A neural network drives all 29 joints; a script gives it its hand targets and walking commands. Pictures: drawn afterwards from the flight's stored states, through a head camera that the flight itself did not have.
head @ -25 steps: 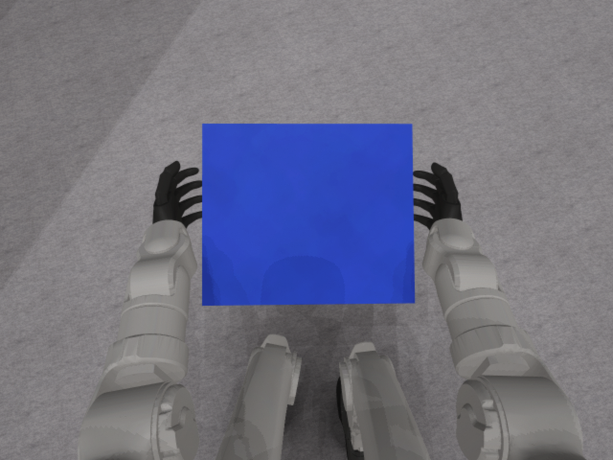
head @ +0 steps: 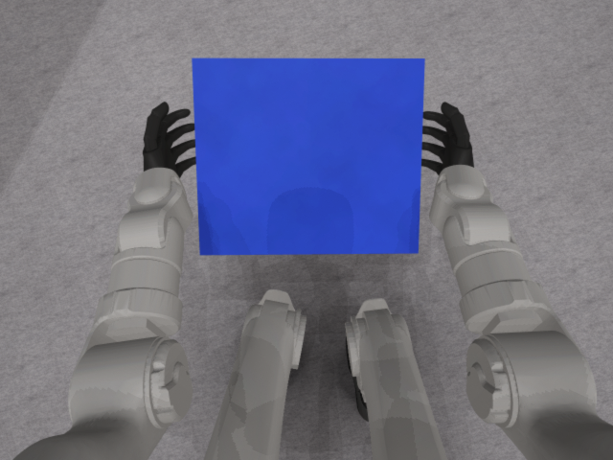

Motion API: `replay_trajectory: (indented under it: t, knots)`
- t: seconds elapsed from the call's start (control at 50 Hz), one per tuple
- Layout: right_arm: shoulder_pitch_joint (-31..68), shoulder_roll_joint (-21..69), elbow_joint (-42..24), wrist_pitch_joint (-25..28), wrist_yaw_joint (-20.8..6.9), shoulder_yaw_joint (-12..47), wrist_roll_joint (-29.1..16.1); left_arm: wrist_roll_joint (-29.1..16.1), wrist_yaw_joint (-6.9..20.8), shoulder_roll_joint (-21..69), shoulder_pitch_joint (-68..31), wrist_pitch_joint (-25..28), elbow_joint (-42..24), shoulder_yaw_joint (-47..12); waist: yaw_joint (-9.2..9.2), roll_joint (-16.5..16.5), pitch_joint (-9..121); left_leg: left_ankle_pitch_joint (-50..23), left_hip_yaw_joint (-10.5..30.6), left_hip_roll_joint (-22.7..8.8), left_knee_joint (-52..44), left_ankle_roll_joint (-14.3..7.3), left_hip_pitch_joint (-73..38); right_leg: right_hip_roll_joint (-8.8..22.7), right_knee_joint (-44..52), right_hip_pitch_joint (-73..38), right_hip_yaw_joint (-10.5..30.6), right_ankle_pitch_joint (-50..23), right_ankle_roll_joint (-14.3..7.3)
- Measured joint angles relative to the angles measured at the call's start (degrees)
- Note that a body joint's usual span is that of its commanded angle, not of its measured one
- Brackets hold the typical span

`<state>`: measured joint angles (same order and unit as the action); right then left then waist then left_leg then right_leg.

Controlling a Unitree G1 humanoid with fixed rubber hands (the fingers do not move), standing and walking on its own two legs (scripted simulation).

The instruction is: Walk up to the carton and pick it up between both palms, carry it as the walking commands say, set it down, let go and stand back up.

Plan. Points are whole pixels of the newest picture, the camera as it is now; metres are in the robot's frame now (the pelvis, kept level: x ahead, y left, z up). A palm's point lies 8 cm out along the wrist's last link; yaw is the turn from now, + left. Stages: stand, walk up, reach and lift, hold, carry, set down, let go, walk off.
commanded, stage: set down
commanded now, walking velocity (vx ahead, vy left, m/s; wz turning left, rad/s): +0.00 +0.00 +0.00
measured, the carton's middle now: (307, 163) +0.50 +0.04 -0.22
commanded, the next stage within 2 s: none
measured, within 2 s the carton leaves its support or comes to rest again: rests again in 1.16 s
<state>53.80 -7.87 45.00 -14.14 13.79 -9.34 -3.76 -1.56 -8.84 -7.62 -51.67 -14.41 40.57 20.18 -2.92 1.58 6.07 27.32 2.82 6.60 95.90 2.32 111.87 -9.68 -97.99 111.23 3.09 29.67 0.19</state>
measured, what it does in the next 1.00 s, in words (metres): lowers itself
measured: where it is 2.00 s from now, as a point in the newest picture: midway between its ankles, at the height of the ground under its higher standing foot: (319, 381)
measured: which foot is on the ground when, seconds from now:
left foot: down 0.00-1.00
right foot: down 0.00-1.00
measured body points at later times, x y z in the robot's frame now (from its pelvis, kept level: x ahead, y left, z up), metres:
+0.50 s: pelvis -0.05 +0.02 -0.07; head +0.30 +0.03 +0.21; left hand +0.48 +0.22 -0.20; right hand +0.49 -0.15 -0.21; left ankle +0.11 +0.12 -0.48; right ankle +0.09 -0.10 -0.48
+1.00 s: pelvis -0.03 +0.00 -0.12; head +0.34 -0.01 +0.13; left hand +0.52 +0.22 -0.26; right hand +0.55 -0.14 -0.27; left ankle +0.11 +0.12 -0.48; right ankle +0.09 -0.10 -0.48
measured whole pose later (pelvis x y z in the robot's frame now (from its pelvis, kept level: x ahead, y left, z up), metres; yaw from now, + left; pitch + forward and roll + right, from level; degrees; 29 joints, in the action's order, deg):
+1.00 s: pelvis -0.03 +0.00 -0.12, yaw +1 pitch +30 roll +2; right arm 85.2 -17.2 51.9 -16.4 12.7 -8.9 -4.2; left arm -4.5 -10.0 -17.4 -78.7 -17.4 46.4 18.9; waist -2.3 -0.6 -27.4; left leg 30.7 0.2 6.6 120.7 3.1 120.3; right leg -8.0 -123.7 120.0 -0.2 33.5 -0.7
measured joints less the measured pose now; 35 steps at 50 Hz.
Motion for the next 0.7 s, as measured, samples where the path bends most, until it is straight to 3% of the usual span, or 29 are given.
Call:
replay_trajectory:
  t: [0.12,0.24,0.38,0.48,0.6,0.7]
  knots:
    - [7.66,-2.02,-2.26,-0.87,-0.20,-1.03,-0.44,-1.96,-1.39,-2.72,-6.65,-1.89,-4.12,-1.34,0.18,-0.42,-13.35,-0.56,0.72,1.05,4.43,-0.01,-1.31,0.70,-3.78,-2.12,-1.40,0.04,0.55]
    - [18.53,-6.35,-7.25,-3.30,-1.73,-3.85,-0.68,-2.60,-3.32,-4.65,-18.50,-4.62,-9.35,-1.33,0.40,-1.91,-36.68,-1.38,0.62,1.91,8.24,-0.63,-7.99,1.36,-7.15,-9.61,-2.00,-0.05,1.70]
    - [16.64,-8.19,-12.45,-8.17,-2.16,-2.85,-1.82,-3.26,-5.24,-3.17,-17.65,-9.42,-14.43,-2.13,0.71,-3.70,-36.47,-1.55,0.31,2.46,13.38,-1.33,-1.79,1.74,-11.71,-4.26,-2.68,0.42,2.77]
    - [17.77,-8.45,-8.03,-10.15,-3.29,-3.11,0.17,-0.85,-4.85,-2.88,-18.86,-11.35,-10.03,-1.83,0.58,-3.46,-36.17,-0.37,-0.77,1.82,15.54,-1.79,-3.11,1.37,-14.10,-5.31,-2.17,1.37,2.86]
    - [24.82,-9.81,3.27,-6.47,-4.84,-4.03,3.51,2.61,-3.77,-3.45,-24.37,-7.05,0.19,0.30,0.25,-3.29,-34.32,-0.57,-1.43,1.37,16.67,-1.48,-0.31,1.79,-15.82,-1.98,-2.20,0.99,2.05]
    - [28.89,-10.57,4.89,-4.08,-3.45,-2.39,1.56,0.76,-3.61,-5.41,-26.91,-4.43,0.97,0.51,0.57,-2.13,-36.45,-0.23,-1.55,0.95,18.46,-0.58,2.44,1.72,-18.06,1.43,-2.62,0.87,1.31]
